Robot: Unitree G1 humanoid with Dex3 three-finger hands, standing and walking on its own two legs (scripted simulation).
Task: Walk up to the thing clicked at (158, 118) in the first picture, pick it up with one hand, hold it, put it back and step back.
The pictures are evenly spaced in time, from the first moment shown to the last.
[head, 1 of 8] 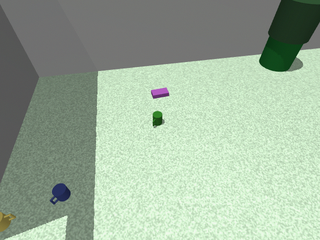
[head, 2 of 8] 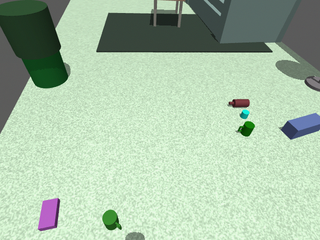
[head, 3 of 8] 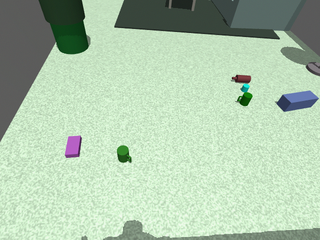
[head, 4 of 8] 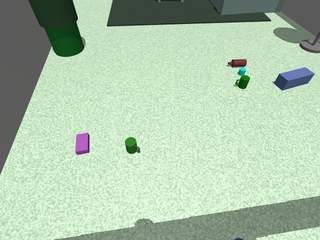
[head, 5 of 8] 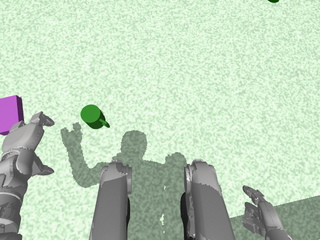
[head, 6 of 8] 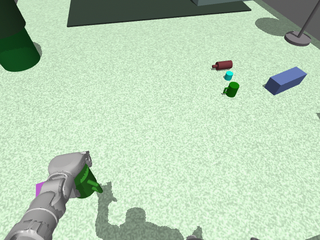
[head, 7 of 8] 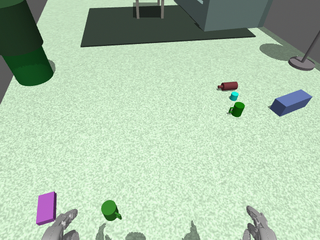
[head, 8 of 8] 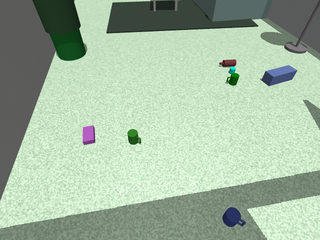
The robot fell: no
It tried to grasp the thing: yes
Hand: left
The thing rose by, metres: 0.65
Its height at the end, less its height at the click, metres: +0.00
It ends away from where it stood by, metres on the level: 0.02
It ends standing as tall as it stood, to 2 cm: yes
